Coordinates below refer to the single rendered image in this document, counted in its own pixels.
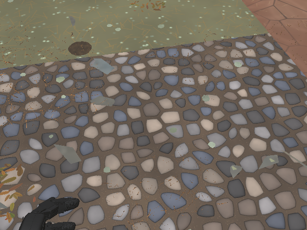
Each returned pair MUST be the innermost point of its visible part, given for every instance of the robot left hand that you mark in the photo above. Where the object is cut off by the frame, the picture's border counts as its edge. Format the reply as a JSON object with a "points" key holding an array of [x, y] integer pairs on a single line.
{"points": [[36, 220]]}

